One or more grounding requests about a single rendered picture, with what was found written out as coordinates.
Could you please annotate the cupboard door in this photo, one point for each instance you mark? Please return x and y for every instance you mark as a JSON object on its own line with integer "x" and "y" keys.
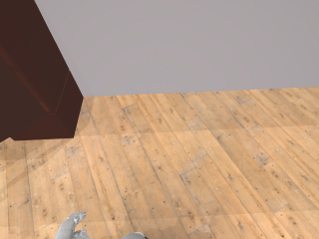
{"x": 18, "y": 107}

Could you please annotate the robot left hand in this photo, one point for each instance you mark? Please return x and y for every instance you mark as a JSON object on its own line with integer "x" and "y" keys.
{"x": 67, "y": 228}

